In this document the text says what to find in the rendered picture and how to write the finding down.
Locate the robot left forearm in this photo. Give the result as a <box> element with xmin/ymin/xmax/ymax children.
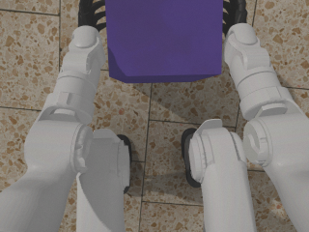
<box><xmin>24</xmin><ymin>25</ymin><xmax>106</xmax><ymax>163</ymax></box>

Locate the left robot upper arm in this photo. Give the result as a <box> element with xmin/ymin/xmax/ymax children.
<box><xmin>0</xmin><ymin>119</ymin><xmax>96</xmax><ymax>232</ymax></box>

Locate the robot foot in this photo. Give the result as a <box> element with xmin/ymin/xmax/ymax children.
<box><xmin>117</xmin><ymin>134</ymin><xmax>132</xmax><ymax>194</ymax></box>
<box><xmin>181</xmin><ymin>128</ymin><xmax>202</xmax><ymax>188</ymax></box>

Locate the robot right forearm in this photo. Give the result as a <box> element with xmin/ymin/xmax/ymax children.
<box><xmin>222</xmin><ymin>23</ymin><xmax>309</xmax><ymax>121</ymax></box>

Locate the robot right hand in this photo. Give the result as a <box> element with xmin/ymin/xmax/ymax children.
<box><xmin>222</xmin><ymin>0</ymin><xmax>247</xmax><ymax>38</ymax></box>

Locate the robot left hand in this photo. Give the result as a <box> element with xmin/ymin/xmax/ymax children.
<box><xmin>78</xmin><ymin>0</ymin><xmax>106</xmax><ymax>31</ymax></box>

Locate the robot left foot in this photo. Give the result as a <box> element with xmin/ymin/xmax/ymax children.
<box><xmin>117</xmin><ymin>134</ymin><xmax>132</xmax><ymax>194</ymax></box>

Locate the carton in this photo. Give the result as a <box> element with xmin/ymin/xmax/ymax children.
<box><xmin>104</xmin><ymin>0</ymin><xmax>223</xmax><ymax>84</ymax></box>

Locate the robot right foot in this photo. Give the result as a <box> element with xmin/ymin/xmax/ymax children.
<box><xmin>181</xmin><ymin>128</ymin><xmax>202</xmax><ymax>188</ymax></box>

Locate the right robot upper arm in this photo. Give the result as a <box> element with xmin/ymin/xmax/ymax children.
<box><xmin>242</xmin><ymin>112</ymin><xmax>309</xmax><ymax>232</ymax></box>

